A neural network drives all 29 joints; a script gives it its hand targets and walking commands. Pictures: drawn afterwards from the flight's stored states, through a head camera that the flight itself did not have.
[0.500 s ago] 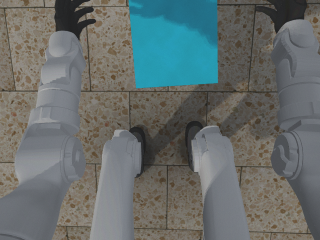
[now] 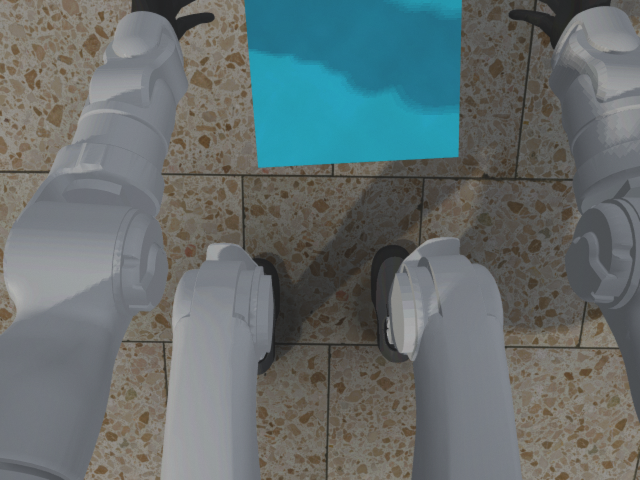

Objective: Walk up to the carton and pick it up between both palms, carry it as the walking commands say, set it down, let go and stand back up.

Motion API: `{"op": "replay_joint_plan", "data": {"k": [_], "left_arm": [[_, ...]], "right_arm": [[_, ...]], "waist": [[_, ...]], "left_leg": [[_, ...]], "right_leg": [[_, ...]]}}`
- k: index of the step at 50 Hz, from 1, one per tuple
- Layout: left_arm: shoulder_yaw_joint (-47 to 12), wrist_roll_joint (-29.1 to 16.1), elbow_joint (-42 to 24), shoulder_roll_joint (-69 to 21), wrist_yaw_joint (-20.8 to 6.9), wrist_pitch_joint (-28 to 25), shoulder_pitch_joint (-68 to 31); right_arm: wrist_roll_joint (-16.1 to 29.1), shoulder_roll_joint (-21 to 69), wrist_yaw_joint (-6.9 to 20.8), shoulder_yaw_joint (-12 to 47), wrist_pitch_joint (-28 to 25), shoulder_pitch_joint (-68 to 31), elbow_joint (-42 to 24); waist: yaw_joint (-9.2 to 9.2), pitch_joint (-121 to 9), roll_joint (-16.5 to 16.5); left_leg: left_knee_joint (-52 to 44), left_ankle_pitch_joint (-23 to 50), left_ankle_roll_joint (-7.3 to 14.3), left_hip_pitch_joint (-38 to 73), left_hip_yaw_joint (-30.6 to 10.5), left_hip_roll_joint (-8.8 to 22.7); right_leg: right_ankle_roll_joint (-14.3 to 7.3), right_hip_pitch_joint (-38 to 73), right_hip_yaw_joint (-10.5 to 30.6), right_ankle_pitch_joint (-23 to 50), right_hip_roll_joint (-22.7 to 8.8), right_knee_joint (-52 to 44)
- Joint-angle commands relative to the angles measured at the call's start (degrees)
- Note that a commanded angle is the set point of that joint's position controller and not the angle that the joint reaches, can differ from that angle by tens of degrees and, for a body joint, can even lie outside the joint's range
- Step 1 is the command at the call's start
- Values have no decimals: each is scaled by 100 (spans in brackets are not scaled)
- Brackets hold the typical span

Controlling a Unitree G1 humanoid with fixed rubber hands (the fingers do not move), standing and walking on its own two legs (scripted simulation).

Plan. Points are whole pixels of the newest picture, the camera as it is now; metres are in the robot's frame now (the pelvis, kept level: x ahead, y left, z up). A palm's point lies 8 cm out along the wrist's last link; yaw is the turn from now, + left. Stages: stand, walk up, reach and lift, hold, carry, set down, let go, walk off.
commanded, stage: reach and lift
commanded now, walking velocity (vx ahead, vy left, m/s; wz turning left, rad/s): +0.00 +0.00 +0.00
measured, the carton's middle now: (347, 59) +0.53 -0.05 -0.30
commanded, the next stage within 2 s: none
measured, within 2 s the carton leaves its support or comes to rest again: leaves its support in 1.88 s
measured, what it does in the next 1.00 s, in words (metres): stands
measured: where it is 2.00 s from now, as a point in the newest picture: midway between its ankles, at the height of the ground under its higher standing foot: (325, 328)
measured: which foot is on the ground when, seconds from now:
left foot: down 0.00-1.00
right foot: down 0.00-1.00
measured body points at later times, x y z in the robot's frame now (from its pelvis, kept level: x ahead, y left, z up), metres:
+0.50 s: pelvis -0.02 +0.00 -0.04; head +0.35 -0.02 +0.21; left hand +0.56 +0.12 -0.21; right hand +0.53 -0.24 -0.22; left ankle +0.10 +0.12 -0.37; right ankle +0.12 -0.12 -0.37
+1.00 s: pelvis -0.02 +0.00 -0.04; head +0.36 -0.02 +0.19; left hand +0.56 +0.11 -0.22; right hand +0.52 -0.22 -0.24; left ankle +0.10 +0.12 -0.37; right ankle +0.12 -0.12 -0.37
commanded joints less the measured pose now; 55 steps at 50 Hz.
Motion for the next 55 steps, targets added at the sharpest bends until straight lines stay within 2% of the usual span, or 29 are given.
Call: {"op": "replay_joint_plan", "data": {"k": [1,2,4,5,7,8,10,11,13,15,18,19,21,24,27,29,30,33,36,40,43,46,47,48,49,50,51,52,55], "left_arm": [[496,438,-774,581,170,-567,-586],[657,580,-730,994,199,-598,-605],[472,417,-1783,1154,286,-663,-1085],[652,336,-1591,1477,312,-651,-864],[179,-73,-1206,1236,190,-627,-953],[184,-89,-970,1270,114,-571,-988],[-472,-563,-1624,872,82,-454,-1792],[-453,-462,-2337,1003,154,-469,-2223],[-834,-802,-2226,1038,121,-412,-2576],[-1295,-935,-1286,262,-37,-239,-2443],[-1178,-852,-1348,588,-105,-241,-2501],[-771,-608,-1291,1031,-24,-337,-2153],[-345,-419,-887,1123,68,-328,-1844],[584,359,477,1499,277,-230,-816],[759,671,571,1382,229,-321,-701],[430,332,-603,887,188,-518,-1461],[-62,-18,-267,572,58,-451,-1477],[-1164,-839,-1214,-80,-66,-537,-2337],[-1373,-1025,-1842,75,-81,-567,-2369],[-1181,-913,-1507,389,101,-479,-2176],[-559,-338,-1104,492,313,-436,-2062],[-276,-211,-180,409,370,-455,-1530],[-422,-168,-222,127,313,-461,-1576],[-414,-186,398,28,313,-401,-1402],[-489,-191,16,119,308,-408,-1822],[-355,-54,-118,209,314,-503,-1941],[-404,-102,-413,246,330,-470,-2300],[-447,-16,-1046,230,302,-601,-2633],[-756,-254,-1408,-142,250,-714,-3140]], "right_arm": [[183,-281,-22,116,-503,-840,-671],[565,-194,-28,372,-487,-1014,-1004],[493,-636,-163,126,-489,-1076,-1487],[439,-751,-285,189,-466,-981,-1460],[493,-686,-403,396,-492,-1163,-1449],[675,-627,-407,551,-497,-1446,-1537],[472,-990,-492,284,-478,-2040,-1986],[579,-1281,-540,154,-528,-2642,-2602],[911,-1268,-587,165,-447,-2345,-2056],[1087,-592,-367,605,-198,-1790,-617],[1104,-483,-65,486,-89,-1460,14],[1131,-190,-26,610,-106,-1456,-144],[872,-496,4,472,-217,-1668,-246],[546,-966,-80,221,-283,-1680,-227],[346,-945,-176,218,-458,-1991,-709],[444,-765,-265,347,-608,-2162,-1417],[560,-541,-238,533,-548,-1765,-849],[1014,38,-221,1046,-518,-2142,-991],[800,-290,-323,462,-536,-1469,-577],[742,-195,-448,509,-531,-1602,-652],[734,-319,-373,413,-480,-2345,-1155],[1091,51,-272,1035,-541,-2735,-1306],[988,-10,-268,977,-581,-2682,-1382],[1145,328,-210,1405,-510,-2543,-1107],[1171,398,-217,1299,-408,-2589,-789],[1240,516,-228,1452,-411,-2571,-888],[1093,318,-302,1183,-390,-2535,-534],[960,453,-322,1111,-472,-2788,-1171],[1298,916,-260,1417,-568,-2989,-1114]], "waist": [[447,-5670,206],[792,-6079,96],[348,-7005,45],[370,-7361,-263],[-114,-6858,-853],[20,-6421,-979],[-564,-7067,-574],[-433,-7556,-300],[-648,-7421,414],[-592,-5917,1044],[-431,-4959,890],[107,-5151,470],[116,-5320,-176],[458,-4822,-590],[735,-4502,-320],[381,-4917,-213],[41,-5240,-45],[-401,-6120,-23],[-941,-6607,554],[-707,-6906,280],[75,-6161,268],[711,-5775,-257],[411,-5741,-168],[581,-5611,-403],[430,-5475,-283],[653,-5663,-339],[319,-5577,-240],[361,-5387,-187],[221,-6188,118]], "left_leg": [[-549,2899,-22,2530,32,17],[-387,2966,-41,2693,202,33],[-318,3180,-63,3030,210,44],[-217,3036,-71,2666,342,-6],[-112,2558,43,2176,258,93],[-88,1842,48,1412,443,66],[-157,1906,54,2337,234,98],[-145,1960,24,2693,292,117],[-69,1603,-69,3053,221,268],[-153,1257,-151,3200,218,299],[-208,824,-92,2578,226,398],[-269,1051,-34,2711,161,317],[-239,1277,64,2515,146,277],[-180,1126,121,2335,139,155],[-141,1245,147,1962,161,89],[-148,1577,162,1847,173,50],[-150,1685,91,2202,214,79],[-44,2028,24,2783,110,158],[13,2336,-98,3100,138,119],[-3,2374,-49,3491,44,60],[-134,1951,-3,3029,92,22],[-231,1641,129,2730,169,12],[-136,1639,118,2549,251,31],[-192,1627,175,2650,266,19],[-180,1541,140,2503,251,53],[-76,1468,156,2508,341,22],[-162,1390,129,2348,292,69],[-171,1617,136,2176,273,-30],[-142,1510,84,2909,228,9]], "right_leg": [[162,2557,-151,2808,-189,-444],[230,2923,-22,2978,-208,-441],[201,3349,-69,3067,-216,-220],[228,4033,-39,3237,-251,-179],[248,4075,-8,3182,-260,-248],[268,4409,-4,2780,-303,-380],[102,4295,-115,2378,-320,-403],[71,4475,-244,2336,-249,-177],[-61,4394,-261,2008,-269,10],[-160,3524,-222,1535,-349,-201],[-142,3070,-158,1245,-354,-118],[1,3260,-212,1357,-411,42],[74,3157,-257,1403,-360,-16],[250,2827,-241,942,-444,-46],[285,2620,-111,1103,-327,-80],[193,2881,-61,1678,-205,-198],[167,3203,-109,1790,-233,-237],[40,3702,-174,2359,-256,-70],[-108,3840,-217,2664,-190,19],[-68,3848,-325,2426,-206,33],[-46,3391,-223,1956,-158,36],[111,3850,-79,1759,-143,-72],[131,3676,-124,1756,-121,-58],[199,3656,-154,1687,-104,-167],[194,3719,-100,1755,-129,-77],[206,3963,7,1718,-106,-139],[188,3789,-89,1772,-101,-77],[179,3431,-111,1875,-27,-74],[28,3747,10,1740,-54,-187]]}}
